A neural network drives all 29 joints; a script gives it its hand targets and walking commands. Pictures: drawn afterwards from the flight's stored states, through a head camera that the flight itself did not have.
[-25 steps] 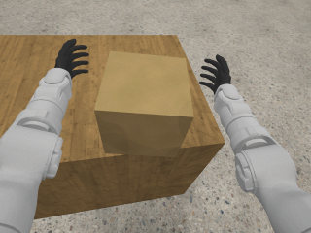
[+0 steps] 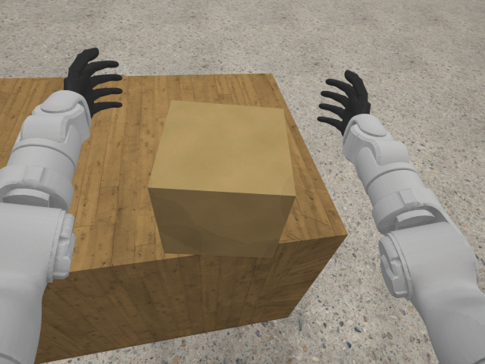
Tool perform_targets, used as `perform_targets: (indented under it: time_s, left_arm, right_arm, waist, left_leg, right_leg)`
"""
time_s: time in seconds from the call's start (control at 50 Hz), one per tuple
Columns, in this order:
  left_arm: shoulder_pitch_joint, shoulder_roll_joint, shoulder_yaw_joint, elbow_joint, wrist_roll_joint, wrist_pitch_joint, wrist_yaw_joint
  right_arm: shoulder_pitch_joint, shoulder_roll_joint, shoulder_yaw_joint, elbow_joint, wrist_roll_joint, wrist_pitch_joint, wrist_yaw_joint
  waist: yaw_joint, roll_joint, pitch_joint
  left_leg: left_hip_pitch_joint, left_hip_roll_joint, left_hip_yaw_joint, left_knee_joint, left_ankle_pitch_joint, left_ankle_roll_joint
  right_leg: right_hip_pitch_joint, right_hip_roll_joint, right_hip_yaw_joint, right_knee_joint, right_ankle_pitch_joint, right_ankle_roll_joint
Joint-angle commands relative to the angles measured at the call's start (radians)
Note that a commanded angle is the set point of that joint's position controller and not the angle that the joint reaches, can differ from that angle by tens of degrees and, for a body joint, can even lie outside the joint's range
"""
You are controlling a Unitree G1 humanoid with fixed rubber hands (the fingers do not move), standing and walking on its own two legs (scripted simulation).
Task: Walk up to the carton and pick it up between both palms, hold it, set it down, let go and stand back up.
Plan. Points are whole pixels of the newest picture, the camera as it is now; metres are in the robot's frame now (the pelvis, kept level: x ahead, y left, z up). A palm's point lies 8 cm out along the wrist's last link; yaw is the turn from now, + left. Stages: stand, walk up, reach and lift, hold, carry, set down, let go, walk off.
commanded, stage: set down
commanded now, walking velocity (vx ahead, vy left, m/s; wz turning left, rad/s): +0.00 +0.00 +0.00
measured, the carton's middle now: (223, 181) +0.46 +0.02 +0.01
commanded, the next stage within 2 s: none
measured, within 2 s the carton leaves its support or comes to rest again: neither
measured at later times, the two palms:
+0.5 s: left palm (75, 152) +0.40 +0.25 +0.14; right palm (350, 180) +0.37 -0.19 +0.12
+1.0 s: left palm (66, 222) +0.31 +0.26 +0.08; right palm (340, 236) +0.30 -0.17 +0.05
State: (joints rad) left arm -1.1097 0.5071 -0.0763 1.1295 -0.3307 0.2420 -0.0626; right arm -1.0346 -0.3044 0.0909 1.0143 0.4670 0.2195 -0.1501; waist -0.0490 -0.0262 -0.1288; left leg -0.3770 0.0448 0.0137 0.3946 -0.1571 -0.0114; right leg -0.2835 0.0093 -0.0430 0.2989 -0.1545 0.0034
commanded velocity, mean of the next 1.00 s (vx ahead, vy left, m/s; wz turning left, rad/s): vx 0.00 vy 0.00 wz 0.00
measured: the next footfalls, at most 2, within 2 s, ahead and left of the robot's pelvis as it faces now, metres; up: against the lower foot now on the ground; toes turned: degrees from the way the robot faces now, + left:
none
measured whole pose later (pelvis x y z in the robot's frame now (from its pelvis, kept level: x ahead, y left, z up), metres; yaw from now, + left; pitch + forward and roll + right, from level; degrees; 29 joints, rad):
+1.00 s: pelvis +0.00 +0.01 +0.00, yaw +0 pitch -1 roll -1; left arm -0.27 0.35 0.09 0.39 -0.25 0.17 -0.08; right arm -0.16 -0.14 0.00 0.36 0.25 0.08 -0.17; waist 0.03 -0.02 0.00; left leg -0.19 0.02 0.02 0.39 -0.18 0.00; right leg -0.11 -0.01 -0.02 0.31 -0.19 0.02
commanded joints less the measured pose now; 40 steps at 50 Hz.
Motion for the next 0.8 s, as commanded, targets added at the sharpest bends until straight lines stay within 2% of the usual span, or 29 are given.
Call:
perform_targets:
  time_s: [0.0, 0.02, 0.04, 0.08, 0.12, 0.16, 0.18, 0.22, 0.24, 0.26, 0.28, 0.34, 0.36, 0.38, 0.4, 0.42, 0.44, 0.46, 0.52, 0.6, 0.62, 0.64, 0.66, 0.68, 0.7, 0.72, 0.74, 0.76, 0.78]
  left_arm:
    - [-0.355, 0.138, 0.068, -0.21, 0.024, -0.001, -0.009]
    - [-0.392, 0.145, 0.074, -0.235, 0.023, 0.004, -0.01]
    - [-0.355, 0.134, 0.081, -0.207, 0.031, 0.008, -0.009]
    - [-0.357, 0.143, 0.09, -0.247, 0.025, 0.003, -0.01]
    - [-0.299, 0.141, 0.102, -0.269, 0.03, -0.002, -0.007]
    - [-0.244, 0.128, 0.116, -0.295, 0.042, -0.006, -0.009]
    - [-0.254, 0.126, 0.12, -0.302, 0.048, -0.002, -0.011]
    - [-0.184, 0.123, 0.137, -0.338, 0.054, -0.006, -0.015]
    - [-0.235, 0.138, 0.143, -0.373, 0.047, -0.006, -0.014]
    - [-0.212, 0.131, 0.143, -0.382, 0.048, -0.009, -0.01]
    - [-0.131, 0.116, 0.156, -0.399, 0.052, -0.01, -0.012]
    - [-0.131, 0.14, 0.186, -0.428, 0.058, -0.005, -0.018]
    - [-0.061, 0.125, 0.192, -0.425, 0.072, -0.006, -0.018]
    - [-0.13, 0.138, 0.196, -0.464, 0.062, -0.008, -0.015]
    - [0.02, 0.097, 0.199, -0.447, 0.076, -0.009, -0.019]
    - [-0.124, 0.134, 0.196, -0.508, 0.061, -0.013, -0.016]
    - [0.043, 0.087, 0.198, -0.494, 0.07, -0.015, -0.015]
    - [-0.057, 0.11, 0.199, -0.536, 0.062, -0.013, -0.016]
    - [0.061, 0.091, 0.208, -0.564, 0.064, -0.01, -0.011]
    - [0.066, 0.094, 0.22, -0.63, 0.07, 0.002, -0.015]
    - [0.133, 0.074, 0.221, -0.638, 0.068, -0.001, -0.014]
    - [0.097, 0.08, 0.22, -0.668, 0.065, -0.007, -0.012]
    - [0.298, 0.018, 0.224, -0.653, 0.089, -0.008, -0.018]
    - [0.239, 0.038, 0.23, -0.715, 0.094, -0.014, -0.027]
    - [0.369, 0.001, 0.236, -0.705, 0.113, -0.014, -0.031]
    - [0.162, 0.071, 0.237, -0.762, 0.087, -0.016, -0.028]
    - [0.275, 0.031, 0.229, -0.739, 0.089, -0.017, -0.019]
    - [0.148, 0.057, 0.214, -0.787, 0.062, -0.024, -0.009]
    - [0.396, -0.01, 0.208, -0.754, 0.081, -0.029, -0.007]
  right_arm:
    - [-0.327, -0.169, -0.047, -0.173, -0.016, -0.022, -0.009]
    - [-0.371, -0.171, -0.059, -0.192, -0.027, -0.019, -0.013]
    - [-0.333, -0.162, -0.052, -0.187, -0.026, -0.018, -0.012]
    - [-0.33, -0.148, -0.061, -0.234, -0.033, -0.017, -0.017]
    - [-0.273, -0.14, -0.072, -0.26, -0.04, -0.027, -0.02]
    - [-0.218, -0.12, -0.064, -0.278, -0.047, -0.031, -0.023]
    - [-0.214, -0.126, -0.071, -0.281, -0.047, -0.031, -0.023]
    - [-0.15, -0.107, -0.068, -0.318, -0.055, -0.039, -0.028]
    - [-0.206, -0.123, -0.087, -0.371, -0.061, -0.041, -0.03]
    - [-0.177, -0.119, -0.087, -0.379, -0.064, -0.042, -0.028]
    - [-0.093, -0.095, -0.077, -0.397, -0.068, -0.05, -0.029]
    - [-0.085, -0.095, -0.086, -0.457, -0.088, -0.049, -0.034]
    - [-0.006, -0.077, -0.08, -0.443, -0.092, -0.047, -0.034]
    - [-0.075, -0.084, -0.1, -0.491, -0.094, -0.046, -0.036]
    - [0.092, -0.051, -0.064, -0.453, -0.094, -0.049, -0.034]
    - [-0.055, -0.079, -0.1, -0.522, -0.1, -0.05, -0.038]
    - [0.131, -0.045, -0.077, -0.491, -0.099, -0.054, -0.034]
    - [0.012, -0.073, -0.102, -0.544, -0.109, -0.056, -0.036]
    - [0.14, -0.035, -0.094, -0.577, -0.119, -0.053, -0.032]
    - [0.148, -0.037, -0.119, -0.627, -0.139, -0.054, -0.038]
    - [0.228, -0.026, -0.118, -0.635, -0.144, -0.06, -0.037]
    - [0.188, -0.025, -0.132, -0.658, -0.154, -0.065, -0.038]
    - [0.376, 0.009, -0.099, -0.628, -0.156, -0.076, -0.036]
    - [0.321, -0.001, -0.122, -0.663, -0.172, -0.088, -0.04]
    - [0.448, 0.019, -0.098, -0.646, -0.165, -0.093, -0.036]
    - [0.247, -0.021, -0.152, -0.711, -0.184, -0.093, -0.04]
    - [0.393, 0.007, -0.13, -0.674, -0.187, -0.089, -0.034]
    - [0.25, -0.01, -0.155, -0.753, -0.202, -0.09, -0.032]
    - [0.5, 0.043, -0.11, -0.692, -0.198, -0.098, -0.023]
  waist:
    - [-0.01, 0.099, -0.452]
    - [-0.011, 0.108, -0.451]
    - [-0.01, 0.096, -0.408]
    - [-0.003, 0.102, -0.415]
    - [-0.005, 0.097, -0.435]
    - [0.008, 0.095, -0.411]
    - [-0.002, 0.096, -0.392]
    - [0.012, 0.093, -0.372]
    - [0.011, 0.085, -0.394]
    - [0.009, 0.098, -0.4]
    - [0.011, 0.079, -0.382]
    - [0.016, 0.057, -0.364]
    - [0.021, 0.069, -0.324]
    - [0.018, 0.072, -0.32]
    - [0.033, 0.06, -0.276]
    - [0.025, 0.083, -0.33]
    - [0.038, 0.077, -0.286]
    - [0.03, 0.081, -0.313]
    - [0.044, 0.081, -0.261]
    - [0.039, 0.094, -0.249]
    - [0.042, 0.075, -0.245]
    - [0.039, 0.092, -0.252]
    - [0.05, 0.078, -0.208]
    - [0.046, 0.1, -0.213]
    - [0.049, 0.091, -0.178]
    - [0.046, 0.103, -0.217]
    - [0.051, 0.089, -0.184]
    - [0.057, 0.105, -0.232]
    - [0.064, 0.072, -0.181]
  left_leg:
    - [0.406, -0.048, -0.006, 0.036, 0.391, -0.039]
    - [0.387, -0.049, -0.004, 0.031, 0.369, -0.038]
    - [0.372, -0.049, -0.002, 0.027, 0.352, -0.031]
    - [0.353, -0.049, 0.001, 0.02, 0.318, -0.028]
    - [0.367, -0.053, 0.004, 0.026, 0.34, -0.029]
    - [0.371, -0.056, 0.007, 0.024, 0.341, -0.03]
    - [0.367, -0.055, 0.006, 0.022, 0.333, -0.033]
    - [0.363, -0.058, 0.007, 0.017, 0.328, -0.03]
    - [0.345, -0.061, 0.007, 0.021, 0.322, -0.029]
    - [0.353, -0.061, 0.01, 0.022, 0.311, -0.029]
    - [0.364, -0.06, 0.006, 0.022, 0.328, -0.026]
    - [0.312, -0.064, 0.013, 0.013, 0.285, -0.017]
    - [0.322, -0.064, 0.014, 0.005, 0.268, -0.018]
    - [0.309, -0.063, 0.015, 0.002, 0.243, -0.021]
    - [0.336, -0.064, 0.018, 0.002, 0.264, -0.018]
    - [0.316, -0.067, 0.018, 0.001, 0.244, -0.017]
    - [0.347, -0.062, 0.017, -0.002, 0.262, -0.023]
    - [0.334, -0.062, 0.019, 0.002, 0.249, -0.023]
    - [0.33, -0.062, 0.014, -0.01, 0.211, -0.021]
    - [0.328, -0.065, 0.02, -0.015, 0.205, -0.027]
    - [0.345, -0.06, 0.02, -0.017, 0.21, -0.028]
    - [0.336, -0.064, 0.028, -0.011, 0.197, -0.028]
    - [0.38, -0.058, 0.019, -0.012, 0.254, -0.03]
    - [0.369, -0.062, 0.022, -0.015, 0.268, -0.032]
    - [0.398, -0.052, 0.011, -0.022, 0.285, -0.037]
    - [0.346, -0.058, 0.022, -0.018, 0.229, -0.036]
    - [0.35, -0.052, 0.014, -0.023, 0.202, -0.036]
    - [0.312, -0.055, 0.02, -0.019, 0.158, -0.034]
    - [0.356, -0.049, 0.01, -0.027, 0.176, -0.027]
  right_leg:
    - [0.124, 0.034, -0.006, 0.003, 0.328, 0.005]
    - [0.119, 0.032, 0.001, 0.0, 0.311, 0.004]
    - [0.136, 0.033, 0.0, 0.0, 0.295, 0.0]
    - [0.146, 0.026, 0.005, -0.001, 0.272, 0.001]
    - [0.169, 0.029, 0.01, 0.001, 0.295, -0.001]
    - [0.177, 0.027, 0.012, 0.005, 0.295, 0.002]
    - [0.178, 0.029, 0.011, 0.005, 0.282, 0.002]
    - [0.199, 0.029, 0.016, 0.004, 0.274, 0.007]
    - [0.197, 0.033, 0.019, 0.007, 0.259, 0.005]
    - [0.187, 0.03, 0.018, 0.008, 0.251, 0.004]
    - [0.207, 0.034, 0.014, 0.009, 0.269, 0.007]
    - [0.231, 0.028, 0.027, 0.009, 0.24, 0.006]
    - [0.229, 0.024, 0.031, 0.01, 0.226, 0.005]
    - [0.207, 0.023, 0.029, 0.007, 0.182, 0.007]
    - [0.241, 0.026, 0.029, 0.006, 0.207, 0.001]
    - [0.202, 0.025, 0.033, 0.004, 0.178, 0.002]
    - [0.22, 0.032, 0.028, 0.005, 0.184, -0.003]
    - [0.199, 0.032, 0.025, -0.001, 0.151, -0.003]
    - [0.199, 0.027, 0.032, -0.004, 0.117, -0.007]
    - [0.186, 0.026, 0.026, -0.01, 0.088, -0.005]
    - [0.193, 0.026, 0.028, -0.011, 0.098, -0.008]
    - [0.172, 0.024, 0.025, -0.008, 0.079, -0.01]
    - [0.214, 0.027, 0.029, -0.013, 0.131, -0.014]
    - [0.202, 0.027, 0.031, -0.025, 0.119, -0.015]
    - [0.227, 0.026, 0.027, -0.027, 0.13, -0.015]
    - [0.171, 0.025, 0.028, -0.024, 0.056, -0.011]
    - [0.185, 0.027, 0.024, -0.011, 0.047, -0.016]
    - [0.153, 0.026, 0.024, -0.008, -0.007, -0.018]
    - [0.194, 0.026, 0.021, -0.009, 0.047, -0.024]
